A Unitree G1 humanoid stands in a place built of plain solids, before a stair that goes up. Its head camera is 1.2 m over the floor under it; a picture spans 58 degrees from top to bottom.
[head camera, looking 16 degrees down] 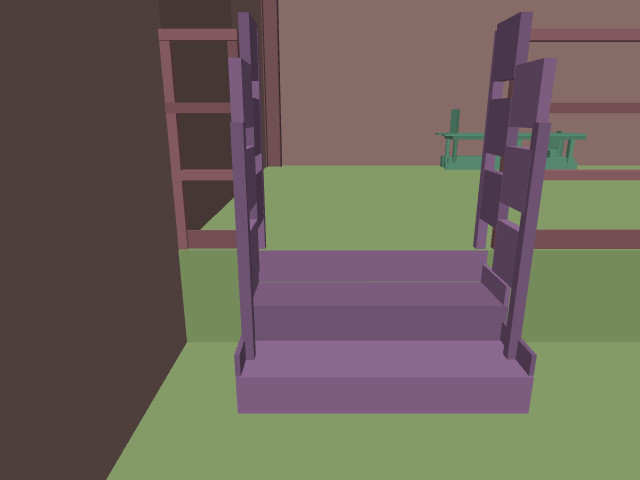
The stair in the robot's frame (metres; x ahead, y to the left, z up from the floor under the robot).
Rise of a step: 0.18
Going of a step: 0.30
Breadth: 1.22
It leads straight ahead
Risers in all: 3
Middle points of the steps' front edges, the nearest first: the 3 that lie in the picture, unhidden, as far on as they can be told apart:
1.54 -0.26 0.18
1.84 -0.26 0.35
2.14 -0.26 0.53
